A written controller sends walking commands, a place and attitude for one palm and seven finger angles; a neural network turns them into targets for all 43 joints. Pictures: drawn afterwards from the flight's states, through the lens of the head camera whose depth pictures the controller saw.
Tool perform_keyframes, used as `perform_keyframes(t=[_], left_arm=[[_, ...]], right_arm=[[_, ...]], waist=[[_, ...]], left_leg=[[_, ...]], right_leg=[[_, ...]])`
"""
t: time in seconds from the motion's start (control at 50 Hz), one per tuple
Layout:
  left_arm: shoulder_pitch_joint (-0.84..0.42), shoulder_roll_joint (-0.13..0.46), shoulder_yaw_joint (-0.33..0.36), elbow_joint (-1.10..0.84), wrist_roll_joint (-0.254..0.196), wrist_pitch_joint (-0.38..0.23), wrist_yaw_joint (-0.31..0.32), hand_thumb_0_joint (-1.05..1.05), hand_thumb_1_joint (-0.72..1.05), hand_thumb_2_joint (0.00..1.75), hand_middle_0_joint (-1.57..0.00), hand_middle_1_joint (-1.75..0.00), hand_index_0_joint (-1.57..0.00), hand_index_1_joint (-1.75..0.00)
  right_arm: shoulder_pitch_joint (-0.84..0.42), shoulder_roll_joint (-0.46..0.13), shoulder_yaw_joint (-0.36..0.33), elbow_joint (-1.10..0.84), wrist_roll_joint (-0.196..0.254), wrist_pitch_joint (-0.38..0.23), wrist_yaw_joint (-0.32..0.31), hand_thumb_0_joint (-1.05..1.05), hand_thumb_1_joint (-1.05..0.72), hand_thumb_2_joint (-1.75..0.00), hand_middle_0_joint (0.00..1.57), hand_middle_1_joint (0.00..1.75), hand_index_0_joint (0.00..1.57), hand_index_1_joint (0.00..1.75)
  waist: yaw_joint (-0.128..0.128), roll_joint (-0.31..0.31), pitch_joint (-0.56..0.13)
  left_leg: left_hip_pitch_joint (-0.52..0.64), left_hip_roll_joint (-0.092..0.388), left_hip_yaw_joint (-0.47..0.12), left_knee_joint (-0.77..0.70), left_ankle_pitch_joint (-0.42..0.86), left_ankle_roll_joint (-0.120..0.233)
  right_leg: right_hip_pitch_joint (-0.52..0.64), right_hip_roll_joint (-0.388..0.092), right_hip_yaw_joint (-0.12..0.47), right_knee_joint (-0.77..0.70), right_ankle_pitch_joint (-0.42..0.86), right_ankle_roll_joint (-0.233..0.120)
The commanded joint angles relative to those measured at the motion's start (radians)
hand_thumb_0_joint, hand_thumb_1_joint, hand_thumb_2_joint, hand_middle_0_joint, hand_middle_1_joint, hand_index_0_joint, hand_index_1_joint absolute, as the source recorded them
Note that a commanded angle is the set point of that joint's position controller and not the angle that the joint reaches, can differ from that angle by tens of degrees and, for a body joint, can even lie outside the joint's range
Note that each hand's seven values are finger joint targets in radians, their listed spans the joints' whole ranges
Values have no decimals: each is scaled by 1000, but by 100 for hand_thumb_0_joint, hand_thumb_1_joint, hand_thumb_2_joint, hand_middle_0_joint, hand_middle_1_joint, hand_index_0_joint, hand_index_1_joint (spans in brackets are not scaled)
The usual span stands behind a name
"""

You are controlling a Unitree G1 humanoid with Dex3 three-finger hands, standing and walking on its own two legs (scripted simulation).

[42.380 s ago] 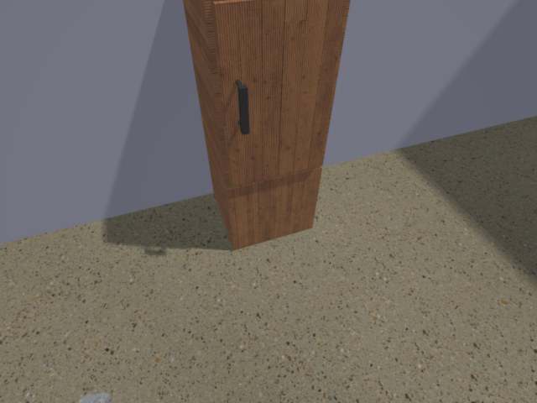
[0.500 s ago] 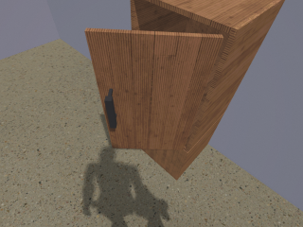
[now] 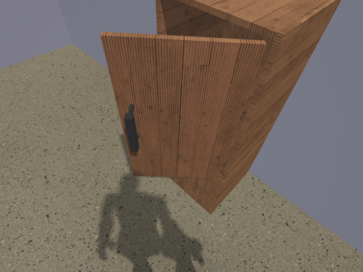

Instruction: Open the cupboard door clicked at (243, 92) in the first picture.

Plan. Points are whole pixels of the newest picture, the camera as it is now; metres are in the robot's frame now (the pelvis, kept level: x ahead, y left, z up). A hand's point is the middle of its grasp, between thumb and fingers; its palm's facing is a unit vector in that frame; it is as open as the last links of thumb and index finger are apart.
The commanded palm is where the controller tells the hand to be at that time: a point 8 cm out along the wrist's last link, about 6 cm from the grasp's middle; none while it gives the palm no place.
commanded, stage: look again from close up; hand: left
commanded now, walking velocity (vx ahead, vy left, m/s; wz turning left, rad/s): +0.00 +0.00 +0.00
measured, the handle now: (133, 128) +0.49 +0.17 -0.02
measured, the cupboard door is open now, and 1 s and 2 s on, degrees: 43 43 43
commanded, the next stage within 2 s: raise the hand with hooked fingers in 0.06 s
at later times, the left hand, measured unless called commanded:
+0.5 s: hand (105, 243) +0.18 +0.17 -0.02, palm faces +0.06 -1.00 -0.05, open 8.2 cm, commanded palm +0.11 +0.24 -0.06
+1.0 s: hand (87, 235) +0.19 +0.21 -0.03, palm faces +0.06 -1.00 -0.02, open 11.1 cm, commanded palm +0.15 +0.27 -0.03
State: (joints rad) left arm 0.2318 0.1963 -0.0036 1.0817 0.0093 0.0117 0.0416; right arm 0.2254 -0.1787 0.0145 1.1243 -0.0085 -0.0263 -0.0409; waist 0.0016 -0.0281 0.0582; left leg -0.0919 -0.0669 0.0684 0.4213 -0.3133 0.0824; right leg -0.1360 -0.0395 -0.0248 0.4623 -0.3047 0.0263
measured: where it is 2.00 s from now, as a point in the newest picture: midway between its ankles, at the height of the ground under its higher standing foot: outside the picture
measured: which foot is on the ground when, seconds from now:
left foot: down 0.00-1.00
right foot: down 0.00-1.00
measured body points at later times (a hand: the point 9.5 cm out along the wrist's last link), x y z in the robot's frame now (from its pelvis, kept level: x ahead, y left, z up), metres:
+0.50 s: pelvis -0.06 -0.05 -0.06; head -0.02 -0.05 +0.39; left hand +0.17 +0.22 -0.02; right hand +0.14 -0.30 -0.12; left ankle -0.05 +0.06 -0.74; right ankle -0.02 -0.11 -0.74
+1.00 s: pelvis -0.06 -0.04 -0.07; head +0.02 -0.05 +0.37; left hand +0.19 +0.27 -0.03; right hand +0.09 -0.28 -0.17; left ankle -0.05 +0.06 -0.74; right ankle -0.02 -0.11 -0.74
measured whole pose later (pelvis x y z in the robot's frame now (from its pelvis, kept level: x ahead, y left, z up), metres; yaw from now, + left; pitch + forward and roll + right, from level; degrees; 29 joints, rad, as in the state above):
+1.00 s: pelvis -0.06 -0.04 -0.07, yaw +2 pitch +15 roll -1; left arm 0.15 0.34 0.39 0.31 -0.40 -0.33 -0.46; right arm 0.28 -0.24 0.03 0.58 0.04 -0.24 -0.05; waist -0.03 0.03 -0.11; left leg -0.83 -0.01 0.01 1.07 -0.50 0.02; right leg -0.86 0.05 -0.10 1.03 -0.44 -0.08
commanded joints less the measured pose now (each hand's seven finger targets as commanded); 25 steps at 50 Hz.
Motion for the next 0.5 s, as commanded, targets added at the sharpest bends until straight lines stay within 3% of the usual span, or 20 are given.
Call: perform_keyframes(t=[0.0, 0.12, 0.14, 0.16, 0.18, 0.2, 0.22, 0.24, 0.26, 0.28, 0.3, 0.32, 0.34, 0.36, 0.38, 0.4, 0.42, 0.46, 0.48], left_arm=[[42, 114, 21, -40, 2, -21, 4, 0, 90, 90, -20, -30, -20, -30], [42, 111, 17, -32, 3, -21, 1, 0, 90, 90, -20, -30, -20, -30], [107, 84, 7, 1, 15, -47, 39, 0, 90, 90, -20, -30, -20, -30], [-607, 417, 279, -1587, -160, -241, 48, 0, 88, 89, -20, -32, -20, -32], [-134, 301, 185, -1273, -67, -175, 72, 0, 85, 88, -20, -33, -20, -33], [-82, 223, 170, -1132, -88, -121, 116, 0, 83, 87, -21, -34, -21, -34], [197, -83, -16, -929, -130, -33, 88, 0, 81, 86, -21, -36, -21, -36], [-19, -22, 25, -1103, -163, -76, 57, 0, 78, 85, -21, -37, -21, -37], [-23, 40, 94, -1074, -164, -132, 20, 0, 76, 84, -21, -39, -21, -39], [9, 73, 149, -985, -164, -194, -14, 0, 74, 83, -21, -40, -21, -40], [129, 87, 205, -849, -171, -242, -53, 0, 71, 82, -21, -42, -21, -42], [184, 63, 221, -772, -192, -309, -97, 0, 69, 81, -22, -43, -22, -43], [192, 65, 245, -744, -223, -382, -152, 0, 67, 80, -22, -45, -22, -45], [201, 83, 282, -734, -251, -456, -218, 0, 64, 79, -22, -47, -22, -47], [233, 95, 310, -718, -282, -529, -291, 0, 62, 78, -22, -48, -22, -48], [271, 118, 333, -683, -303, -585, -368, 0, 60, 77, -22, -50, -22, -50], [252, 128, 331, -690, -328, -629, -443, 0, 57, 76, -22, -51, -22, -51], [142, 228, 408, -735, -361, -636, -519, 0, 53, 74, -23, -54, -23, -54], [85, 276, 437, -794, -376, -621, -532, 0, 50, 73, -23, -55, -23, -55]], right_arm=[[42, -130, -19, -25, 0, -12, -5, 0, -90, -90, 20, 30, 20, 30], [34, -131, -19, -21, -1, -12, -1, 0, -90, -90, 20, 30, 20, 30], [28, -146, -20, -78, 12, -15, 6, 0, -90, -90, 20, 30, 20, 30], [95, -271, -72, -421, 54, -167, -10, 0, -90, -90, 20, 30, 20, 30], [11, -185, -20, -358, 29, -276, -46, 0, -90, -90, 20, 30, 20, 30], [9, -170, -43, -277, 26, -283, -48, 0, -90, -90, 20, 30, 20, 30], [59, -123, -52, -281, 53, -267, -31, 0, -90, -90, 20, 30, 20, 30], [5, -175, -67, -384, 46, -271, -7, 0, -90, -90, 20, 30, 20, 30], [4, -206, -88, -412, 33, -276, -3, 0, -90, -90, 20, 30, 20, 30], [0, -220, -91, -436, 18, -274, -3, 0, -90, -90, 20, 30, 20, 30], [-9, -219, -90, -468, 17, -267, 3, 0, -90, -90, 20, 30, 20, 30], [-27, -211, -77, -495, 15, -260, 9, 0, -90, -90, 20, 30, 20, 30], [-65, -212, -76, -526, 15, -263, 12, 0, -90, -90, 20, 30, 20, 30], [-83, -217, -83, -548, 15, -262, 16, 0, -90, -90, 20, 30, 20, 30], [-95, -221, -89, -574, 19, -265, 19, 0, -90, -90, 20, 30, 20, 30], [-85, -222, -96, -601, 32, -266, 29, 0, -90, -90, 20, 30, 20, 30], [-102, -224, -92, -635, 37, -270, 39, 0, -90, -90, 20, 30, 20, 30], [-123, -228, -88, -704, 51, -271, 36, 0, -90, -90, 20, 30, 20, 30], [-131, -226, -84, -736, 55, -267, 31, 0, -90, -90, 20, 30, 20, 30]], waist=[[6, 15, -24], [6, 22, -5], [4, 86, -7], [-74, 298, -541], [-30, 459, -440], [-14, 399, -334], [-58, 197, -188], [-44, 92, -77], [-49, 11, -106], [-49, -97, -85], [-22, -149, -76], [-12, -207, -84], [5, -207, -95], [20, -262, -124], [40, -307, -173], [55, -247, -210], [54, -168, -252], [60, -34, -304], [59, -14, -335]], left_leg=[[-24, 172, -143, -66, 450, -20], [-41, 170, -148, -91, 350, -22], [-56, 195, -128, 73, 786, -70], [302, 129, -203, 5, 1012, -144], [433, 188, -190, -100, 1151, -159], [233, 158, -152, -77, 1051, -201], [154, 169, -160, -92, 884, -170], [22, 164, -161, -23, 774, -140], [-35, 144, -146, 70, 608, -119], [-136, 114, -139, 153, 451, -104], [-261, 78, -119, 212, 312, -95], [-382, 53, -114, 250, 188, -92], [-489, 38, -100, 300, 93, -91], [-564, 30, -91, 358, 80, -86], [-651, 19, -73, 420, 48, -91], [-692, 15, -71, 454, 48, -101], [-731, 5, -64, 483, -2, -105], [-811, -6, -31, 545, -90, -91], [-843, -7, -28, 564, -125, -82]], right_leg=[[17, -71, 64, -30, 300, -61], [2, -74, 75, -54, 249, -60], [-48, -88, 65, 4, 497, -29], [-58, 20, -30, 90, 450, -56], [-219, 61, -51, 253, 53, -75], [-231, 40, -43, 291, -45, -68], [-303, 39, -57, 263, -91, -43], [-298, 14, -46, 208, -31, -43], [-310, 23, -55, 139, 20, -49], [-328, 31, -63, 101, 103, -55], [-316, 25, -54, 108, 183, -59], [-355, 27, -52, 156, 125, -57], [-415, 25, -39, 210, 49, -58], [-450, 28, -24, 265, 70, -59], [-443, 16, 30, 310, 77, -45], [-406, -2, 80, 348, 117, -48], [-407, -13, 116, 362, 66, -48], [-413, -28, 196, 355, -100, -41], [-405, -35, 231, 339, -184, -33]])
